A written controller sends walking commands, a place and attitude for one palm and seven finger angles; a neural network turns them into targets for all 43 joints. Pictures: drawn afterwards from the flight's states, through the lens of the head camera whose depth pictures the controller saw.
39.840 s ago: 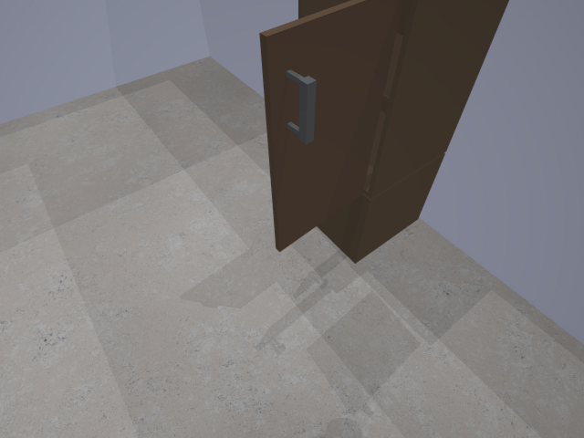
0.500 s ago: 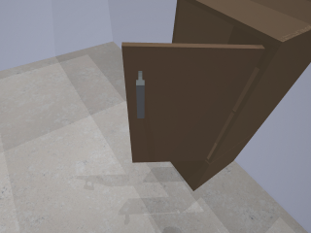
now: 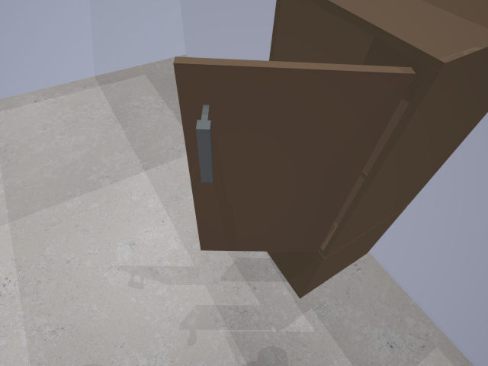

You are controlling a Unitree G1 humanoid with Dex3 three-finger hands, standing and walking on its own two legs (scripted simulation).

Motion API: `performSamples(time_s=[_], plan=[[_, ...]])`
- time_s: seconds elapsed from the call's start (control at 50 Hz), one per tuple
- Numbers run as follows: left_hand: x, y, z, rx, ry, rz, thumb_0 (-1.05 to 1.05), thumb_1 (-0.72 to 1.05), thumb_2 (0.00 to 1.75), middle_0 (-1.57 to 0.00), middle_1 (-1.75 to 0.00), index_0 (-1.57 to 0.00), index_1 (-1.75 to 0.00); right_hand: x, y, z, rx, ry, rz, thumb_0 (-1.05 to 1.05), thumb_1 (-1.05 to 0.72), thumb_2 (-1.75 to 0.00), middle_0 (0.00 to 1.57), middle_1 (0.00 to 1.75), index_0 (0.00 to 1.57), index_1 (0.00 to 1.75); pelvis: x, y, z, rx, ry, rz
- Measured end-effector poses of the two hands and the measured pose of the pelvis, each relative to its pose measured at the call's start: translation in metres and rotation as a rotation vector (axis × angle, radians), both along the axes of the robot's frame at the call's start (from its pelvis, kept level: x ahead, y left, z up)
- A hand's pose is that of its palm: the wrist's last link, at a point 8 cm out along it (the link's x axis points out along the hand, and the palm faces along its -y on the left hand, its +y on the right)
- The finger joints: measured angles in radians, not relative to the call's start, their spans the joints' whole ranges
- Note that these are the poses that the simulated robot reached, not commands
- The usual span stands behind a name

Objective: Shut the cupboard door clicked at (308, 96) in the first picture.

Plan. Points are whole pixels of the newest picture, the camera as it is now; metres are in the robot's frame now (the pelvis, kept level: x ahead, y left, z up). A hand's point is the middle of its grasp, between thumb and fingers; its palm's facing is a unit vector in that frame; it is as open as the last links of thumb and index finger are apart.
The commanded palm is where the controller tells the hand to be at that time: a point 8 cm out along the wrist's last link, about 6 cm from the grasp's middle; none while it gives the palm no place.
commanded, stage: shuffle to correct the standing spot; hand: left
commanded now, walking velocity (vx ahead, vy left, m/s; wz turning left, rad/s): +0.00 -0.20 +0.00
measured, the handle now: (206, 145) +0.44 +0.09 +0.12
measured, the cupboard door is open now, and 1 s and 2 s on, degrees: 59 59 59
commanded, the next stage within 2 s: come to a stop and stand still in 0.42 s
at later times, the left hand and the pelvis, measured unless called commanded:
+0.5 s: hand out of the picture +0.02 +0.11 -0.18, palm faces +0.12 -0.98 -0.17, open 7.4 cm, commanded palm none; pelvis -0.01 -0.08 +0.00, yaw +5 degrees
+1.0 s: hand out of the picture +0.00 +0.05 -0.17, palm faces +0.11 -0.98 -0.16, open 7.3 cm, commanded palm none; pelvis +0.02 -0.12 +0.01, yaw +6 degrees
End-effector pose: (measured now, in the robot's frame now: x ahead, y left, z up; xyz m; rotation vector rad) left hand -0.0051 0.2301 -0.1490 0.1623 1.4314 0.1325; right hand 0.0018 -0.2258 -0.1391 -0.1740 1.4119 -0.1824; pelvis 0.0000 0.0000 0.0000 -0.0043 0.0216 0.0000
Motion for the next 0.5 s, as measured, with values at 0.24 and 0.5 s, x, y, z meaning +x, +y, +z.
performSamples(time_s=[0.24,0.5], plan=[[-0.050,-0.054,-0.023,-0.084,0.082,0.122,0.00,0.90,0.90,-0.20,-0.30,-0.20,-0.30,0.025,-0.032,0.001,-0.066,-0.003,0.060,0.01,-0.91,-0.90,0.20,0.30,0.20,0.30,0.007,-0.026,-0.012,-0.021,-0.017,0.060],[0.013,-0.071,0.000,-0.013,-0.128,0.105,0.00,0.90,0.90,-0.20,-0.30,-0.20,-0.30,0.036,-0.090,0.002,-0.046,-0.053,0.090,0.01,-0.90,-0.90,0.21,0.30,0.20,0.30,-0.005,-0.079,-0.005,-0.044,0.003,0.092]])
